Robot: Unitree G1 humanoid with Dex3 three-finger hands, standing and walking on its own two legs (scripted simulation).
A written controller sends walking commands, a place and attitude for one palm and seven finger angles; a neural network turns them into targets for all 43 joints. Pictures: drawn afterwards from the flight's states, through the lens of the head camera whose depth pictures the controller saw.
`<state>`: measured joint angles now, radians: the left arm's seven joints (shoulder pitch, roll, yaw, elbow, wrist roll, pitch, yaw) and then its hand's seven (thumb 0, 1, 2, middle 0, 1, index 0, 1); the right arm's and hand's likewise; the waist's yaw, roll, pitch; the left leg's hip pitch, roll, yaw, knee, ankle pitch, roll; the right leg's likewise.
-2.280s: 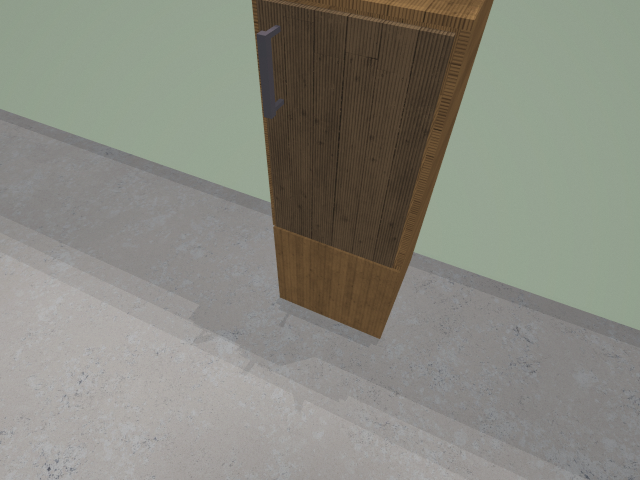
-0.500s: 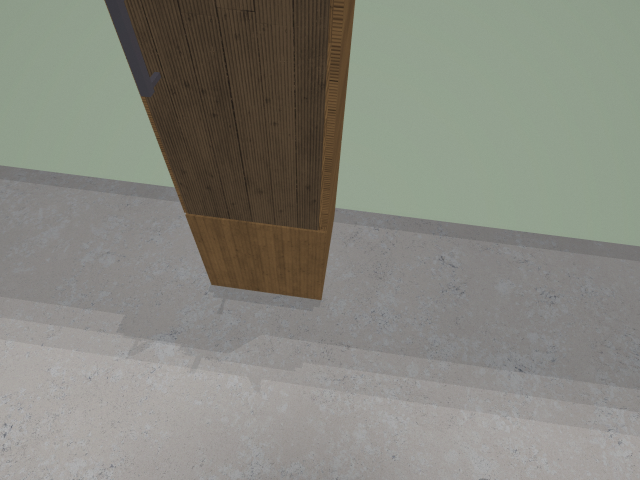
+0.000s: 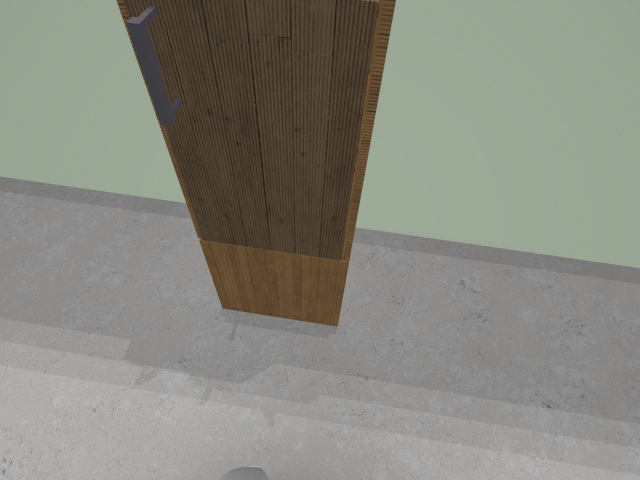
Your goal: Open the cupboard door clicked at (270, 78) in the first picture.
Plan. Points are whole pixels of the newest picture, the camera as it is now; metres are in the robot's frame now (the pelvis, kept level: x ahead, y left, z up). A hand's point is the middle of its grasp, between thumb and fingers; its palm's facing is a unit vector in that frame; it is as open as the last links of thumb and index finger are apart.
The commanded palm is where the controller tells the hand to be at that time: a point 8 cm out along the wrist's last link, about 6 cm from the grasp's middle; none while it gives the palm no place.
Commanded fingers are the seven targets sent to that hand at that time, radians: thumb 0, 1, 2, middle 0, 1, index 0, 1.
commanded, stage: come to a stop and stand still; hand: left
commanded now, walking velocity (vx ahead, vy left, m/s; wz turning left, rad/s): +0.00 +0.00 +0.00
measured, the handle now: (159, 70) +0.64 +0.29 +0.15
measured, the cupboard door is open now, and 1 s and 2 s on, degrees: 0 0 0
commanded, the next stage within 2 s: look again from close up in 1.22 s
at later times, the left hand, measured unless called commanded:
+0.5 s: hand out of the picture +0.14 +0.20 -0.16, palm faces +0.01 -0.97 -0.24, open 7.4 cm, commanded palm none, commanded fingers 0.00 0.90 0.90 -0.20 -0.30 -0.20 -0.30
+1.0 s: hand out of the picture +0.04 +0.19 -0.16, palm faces +0.04 -0.98 -0.20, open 7.4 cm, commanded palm none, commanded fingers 0.00 0.90 0.90 -0.20 -0.30 -0.20 -0.30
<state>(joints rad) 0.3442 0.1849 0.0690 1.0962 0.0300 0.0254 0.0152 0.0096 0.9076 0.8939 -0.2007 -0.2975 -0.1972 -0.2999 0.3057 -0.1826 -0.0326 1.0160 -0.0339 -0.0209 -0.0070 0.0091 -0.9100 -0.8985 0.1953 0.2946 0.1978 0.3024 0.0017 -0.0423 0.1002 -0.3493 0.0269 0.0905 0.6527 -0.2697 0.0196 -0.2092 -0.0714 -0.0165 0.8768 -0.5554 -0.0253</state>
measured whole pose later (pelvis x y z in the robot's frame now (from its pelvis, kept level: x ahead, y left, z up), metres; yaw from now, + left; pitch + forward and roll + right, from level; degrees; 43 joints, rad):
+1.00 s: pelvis +0.01 +0.01 +0.01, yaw +0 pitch -2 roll +0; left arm 0.32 0.17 0.00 0.98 0.02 0.02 0.03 0.01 0.91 0.89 -0.20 -0.30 -0.20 -0.30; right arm 0.29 -0.17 -0.01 0.97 -0.03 0.01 -0.01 0.00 -0.93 -0.90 0.20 0.29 0.20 0.30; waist 0.00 -0.01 -0.02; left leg -0.27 0.02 0.05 0.54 -0.24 0.01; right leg -0.25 0.01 -0.07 0.53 -0.25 -0.04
